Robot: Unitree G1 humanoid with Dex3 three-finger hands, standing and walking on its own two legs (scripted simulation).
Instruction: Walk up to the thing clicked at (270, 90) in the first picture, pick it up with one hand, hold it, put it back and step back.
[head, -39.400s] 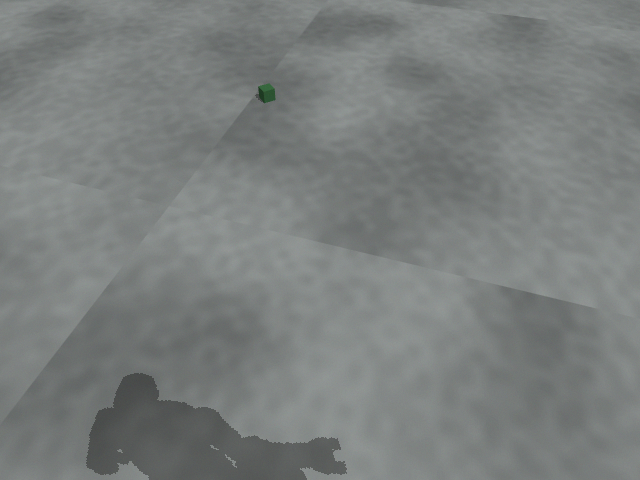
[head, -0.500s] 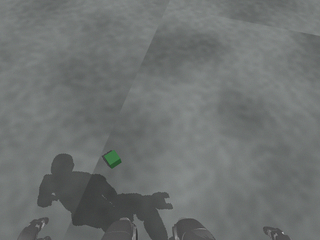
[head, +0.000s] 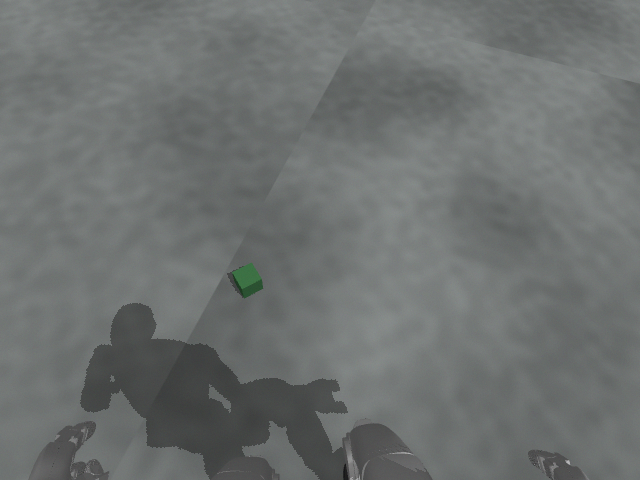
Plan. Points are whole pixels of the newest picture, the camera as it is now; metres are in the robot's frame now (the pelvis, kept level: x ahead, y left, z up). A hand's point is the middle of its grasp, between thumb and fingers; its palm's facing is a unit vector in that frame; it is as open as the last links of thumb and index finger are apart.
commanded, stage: step back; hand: left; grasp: from above
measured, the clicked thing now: (247, 280) +0.71 +0.19 -0.72
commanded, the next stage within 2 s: none
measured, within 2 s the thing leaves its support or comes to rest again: neither
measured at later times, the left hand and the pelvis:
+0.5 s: hand out of the picture -0.07 +0.24 -0.13, palm faces -0.07 -0.90 -0.43, open 7.4 cm; pelvis -0.16 -0.02 +0.01, yaw -5 degrees
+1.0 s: hand out of the picture -0.23 +0.26 -0.15, palm faces -0.07 -0.91 -0.40, open 7.4 cm; pelvis -0.34 -0.01 +0.00, yaw -5 degrees
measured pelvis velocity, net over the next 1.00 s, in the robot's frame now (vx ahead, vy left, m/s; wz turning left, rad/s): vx -0.34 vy -0.01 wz -0.09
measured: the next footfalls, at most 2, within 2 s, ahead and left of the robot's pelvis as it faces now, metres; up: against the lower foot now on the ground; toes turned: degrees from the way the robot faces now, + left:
right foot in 0.32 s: -0.11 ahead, -0.14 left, +0.00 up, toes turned -4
left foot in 0.68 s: -0.20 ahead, +0.11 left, +0.00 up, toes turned -2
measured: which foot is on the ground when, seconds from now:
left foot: down 0.00-0.34, up 0.36-0.66, down 0.68-1.00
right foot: up 0.00-0.30, down 0.32-0.70, up 0.72-1.00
